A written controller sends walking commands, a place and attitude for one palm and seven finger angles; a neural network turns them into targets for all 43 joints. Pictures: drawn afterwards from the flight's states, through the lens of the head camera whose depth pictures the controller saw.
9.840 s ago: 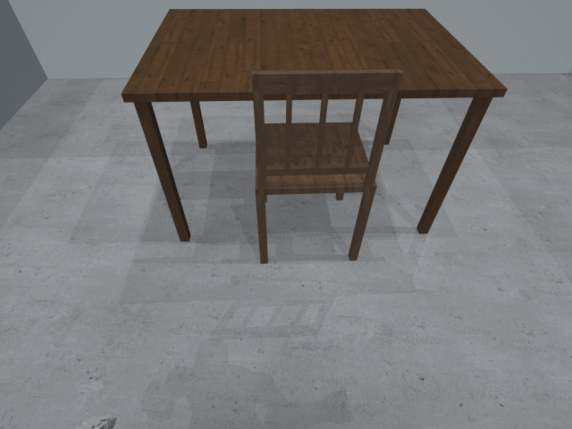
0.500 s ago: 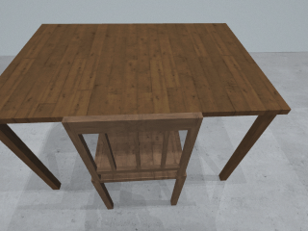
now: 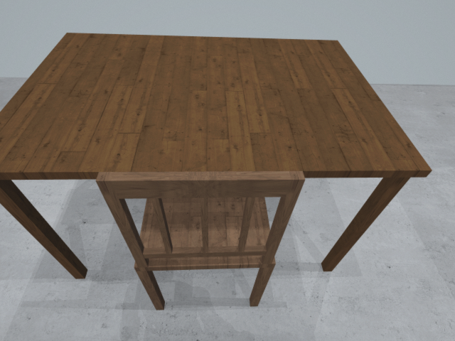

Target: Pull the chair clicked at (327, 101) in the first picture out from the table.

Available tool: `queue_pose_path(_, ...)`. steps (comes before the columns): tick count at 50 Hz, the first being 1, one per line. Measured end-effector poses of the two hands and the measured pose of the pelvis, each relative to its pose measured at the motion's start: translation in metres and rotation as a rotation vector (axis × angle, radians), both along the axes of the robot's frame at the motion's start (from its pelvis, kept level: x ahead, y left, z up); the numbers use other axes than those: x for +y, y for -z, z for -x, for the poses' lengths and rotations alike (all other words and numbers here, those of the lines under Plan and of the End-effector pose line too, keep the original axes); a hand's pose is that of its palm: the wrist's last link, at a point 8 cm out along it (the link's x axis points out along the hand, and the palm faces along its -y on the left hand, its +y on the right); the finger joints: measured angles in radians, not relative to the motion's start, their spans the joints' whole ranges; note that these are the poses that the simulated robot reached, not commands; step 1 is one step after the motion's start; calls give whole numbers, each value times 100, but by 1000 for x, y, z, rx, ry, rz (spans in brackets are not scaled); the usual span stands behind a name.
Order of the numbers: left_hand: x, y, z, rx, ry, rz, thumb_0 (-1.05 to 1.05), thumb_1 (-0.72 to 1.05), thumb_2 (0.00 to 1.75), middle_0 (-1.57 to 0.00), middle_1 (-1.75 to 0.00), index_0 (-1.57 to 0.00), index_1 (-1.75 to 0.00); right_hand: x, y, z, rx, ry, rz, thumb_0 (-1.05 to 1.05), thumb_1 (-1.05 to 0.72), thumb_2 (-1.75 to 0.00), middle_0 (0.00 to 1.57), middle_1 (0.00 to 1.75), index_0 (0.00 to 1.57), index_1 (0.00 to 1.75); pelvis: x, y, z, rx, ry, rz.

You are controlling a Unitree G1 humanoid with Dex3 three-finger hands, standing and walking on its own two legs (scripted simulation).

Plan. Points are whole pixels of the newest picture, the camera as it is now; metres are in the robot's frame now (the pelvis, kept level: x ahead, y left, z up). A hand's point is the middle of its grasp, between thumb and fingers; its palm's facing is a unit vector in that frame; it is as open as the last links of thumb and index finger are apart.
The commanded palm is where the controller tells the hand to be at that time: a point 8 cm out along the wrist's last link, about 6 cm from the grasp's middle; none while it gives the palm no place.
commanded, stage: look again from close up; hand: left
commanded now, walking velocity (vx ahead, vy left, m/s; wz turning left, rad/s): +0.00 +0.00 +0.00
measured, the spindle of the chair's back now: (204, 225) +0.39 +0.08 -0.12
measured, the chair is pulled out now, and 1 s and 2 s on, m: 0.00 0.00 0.00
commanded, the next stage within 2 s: shuffle to correct the standing spot in 0.88 s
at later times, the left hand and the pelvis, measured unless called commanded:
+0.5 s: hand out of the picture -0.02 +0.16 -0.18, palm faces +0.02 -0.99 -0.16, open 7.4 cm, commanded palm none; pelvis -0.01 +0.00 +0.00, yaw +0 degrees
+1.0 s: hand out of the picture -0.03 +0.16 -0.18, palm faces +0.02 -0.99 -0.16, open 7.4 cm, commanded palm none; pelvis -0.01 +0.00 +0.00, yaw -1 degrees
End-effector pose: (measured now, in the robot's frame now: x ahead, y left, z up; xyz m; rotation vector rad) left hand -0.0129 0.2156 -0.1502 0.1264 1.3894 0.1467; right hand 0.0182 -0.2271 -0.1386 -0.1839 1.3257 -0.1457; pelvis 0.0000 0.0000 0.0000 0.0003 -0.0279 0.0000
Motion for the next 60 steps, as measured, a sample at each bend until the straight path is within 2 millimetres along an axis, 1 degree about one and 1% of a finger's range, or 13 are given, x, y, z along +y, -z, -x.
queue_pose_path(10,1,-1,4,11,5,-3,0,91,90,-20,-29,-20,-30,6,2,21,50,18,-18,1,-91,-90,20,30,20,30,0,-1,3,1,1,0)
queue_pose_path(18,-2,0,6,12,6,4,0,91,90,-20,-29,-20,-30,10,2,30,69,27,-28,1,-91,-90,20,30,20,30,-1,-1,5,3,1,-1)
queue_pose_path(34,-9,1,12,17,3,18,0,91,90,-20,-29,-20,-30,9,2,32,60,38,-24,1,-91,-90,20,30,20,30,-1,-1,6,2,6,0)
queue_pose_path(44,-10,1,17,28,2,18,0,91,90,-20,-29,-20,-30,10,2,36,67,43,-27,1,-91,-90,20,30,20,30,-2,-1,7,4,7,1)
queue_pose_path(54,-9,1,17,30,3,18,0,91,90,-20,-29,-20,-30,12,3,39,71,52,-31,1,-92,-90,20,30,20,30,-2,-1,8,5,5,-1)
queue_pose_path(60,-10,1,17,22,-7,9,0,91,90,-20,-29,-20,-30,8,3,39,73,52,-28,1,-92,-90,20,30,20,30,-7,-1,11,9,-12,-6)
